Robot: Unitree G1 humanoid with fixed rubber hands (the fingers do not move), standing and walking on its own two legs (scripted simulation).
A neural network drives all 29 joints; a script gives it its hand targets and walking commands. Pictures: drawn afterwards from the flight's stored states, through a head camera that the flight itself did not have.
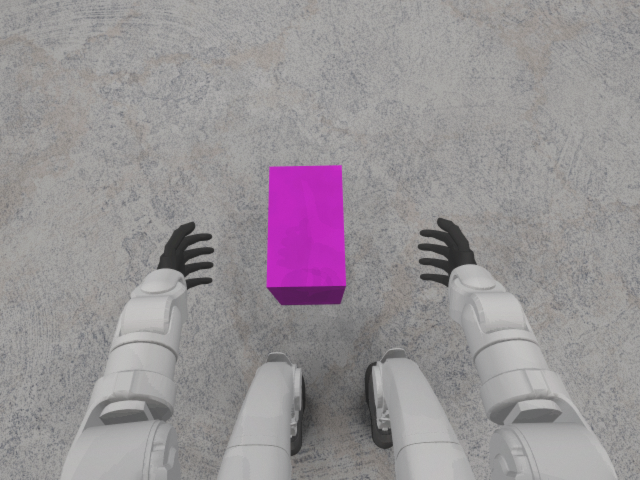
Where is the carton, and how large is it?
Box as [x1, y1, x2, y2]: [267, 165, 345, 304]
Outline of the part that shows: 341,165 269,167 267,287 281,304 321,304 340,302 345,287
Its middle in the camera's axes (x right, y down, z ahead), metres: -0.03 +0.01 +0.99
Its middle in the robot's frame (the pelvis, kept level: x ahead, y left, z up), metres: +0.52 +0.06 -0.54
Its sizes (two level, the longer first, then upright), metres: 0.277 0.165 0.297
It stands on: the floor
